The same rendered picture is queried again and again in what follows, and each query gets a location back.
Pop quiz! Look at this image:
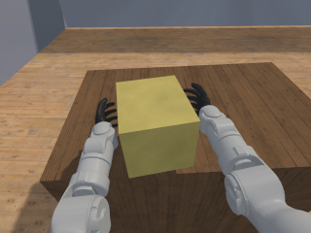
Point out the robot right upper arm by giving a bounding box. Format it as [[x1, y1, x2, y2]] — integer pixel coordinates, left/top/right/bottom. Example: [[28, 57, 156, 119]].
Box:
[[225, 164, 311, 233]]

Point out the robot left forearm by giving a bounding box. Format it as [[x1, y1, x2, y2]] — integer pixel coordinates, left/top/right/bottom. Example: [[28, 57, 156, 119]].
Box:
[[51, 121, 119, 233]]

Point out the robot right forearm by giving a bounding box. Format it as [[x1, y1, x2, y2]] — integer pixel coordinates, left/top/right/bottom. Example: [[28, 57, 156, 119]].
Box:
[[198, 105, 286, 201]]

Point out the pedestal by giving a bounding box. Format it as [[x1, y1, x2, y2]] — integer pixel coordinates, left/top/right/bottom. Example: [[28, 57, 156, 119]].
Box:
[[39, 62, 311, 233]]

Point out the robot left upper arm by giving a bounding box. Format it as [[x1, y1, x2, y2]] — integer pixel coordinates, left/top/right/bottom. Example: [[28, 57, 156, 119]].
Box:
[[52, 194, 111, 233]]

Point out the carton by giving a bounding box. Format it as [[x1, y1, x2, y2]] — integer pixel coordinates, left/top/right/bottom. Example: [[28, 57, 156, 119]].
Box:
[[116, 75, 200, 179]]

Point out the right robot hand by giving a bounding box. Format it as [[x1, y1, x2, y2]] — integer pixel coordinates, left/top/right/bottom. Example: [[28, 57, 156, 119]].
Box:
[[183, 83, 211, 117]]

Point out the left robot hand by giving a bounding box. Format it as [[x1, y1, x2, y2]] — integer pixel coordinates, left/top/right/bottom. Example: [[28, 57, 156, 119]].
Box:
[[95, 97, 119, 128]]

